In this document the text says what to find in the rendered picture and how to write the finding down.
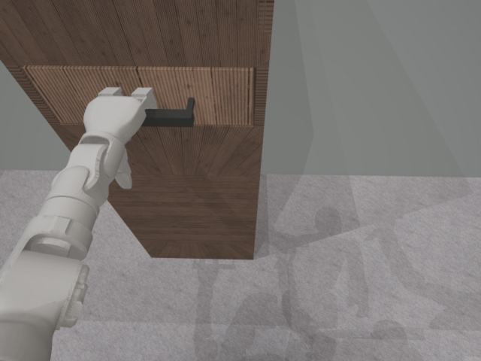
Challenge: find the robot left upper arm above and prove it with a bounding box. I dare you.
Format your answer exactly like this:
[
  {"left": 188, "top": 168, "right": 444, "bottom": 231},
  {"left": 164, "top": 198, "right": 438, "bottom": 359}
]
[{"left": 0, "top": 250, "right": 89, "bottom": 361}]

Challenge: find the drawer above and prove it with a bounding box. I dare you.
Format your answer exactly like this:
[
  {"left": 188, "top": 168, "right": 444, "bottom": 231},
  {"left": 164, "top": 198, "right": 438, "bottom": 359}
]
[{"left": 21, "top": 65, "right": 253, "bottom": 125}]

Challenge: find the handle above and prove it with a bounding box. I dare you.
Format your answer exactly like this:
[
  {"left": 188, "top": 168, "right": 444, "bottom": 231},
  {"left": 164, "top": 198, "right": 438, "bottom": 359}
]
[{"left": 141, "top": 98, "right": 195, "bottom": 127}]

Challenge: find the left robot hand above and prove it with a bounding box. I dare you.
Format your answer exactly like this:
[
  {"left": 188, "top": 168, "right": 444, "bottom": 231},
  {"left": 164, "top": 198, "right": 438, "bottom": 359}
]
[{"left": 83, "top": 87, "right": 158, "bottom": 189}]

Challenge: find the left robot forearm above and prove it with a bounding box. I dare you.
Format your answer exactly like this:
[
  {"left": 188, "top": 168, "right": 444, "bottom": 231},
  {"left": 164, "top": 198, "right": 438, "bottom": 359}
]
[{"left": 0, "top": 131, "right": 125, "bottom": 290}]

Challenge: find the cabinet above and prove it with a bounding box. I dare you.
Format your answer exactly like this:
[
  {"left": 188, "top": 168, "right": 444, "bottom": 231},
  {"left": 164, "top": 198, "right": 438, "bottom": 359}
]
[{"left": 0, "top": 0, "right": 274, "bottom": 260}]

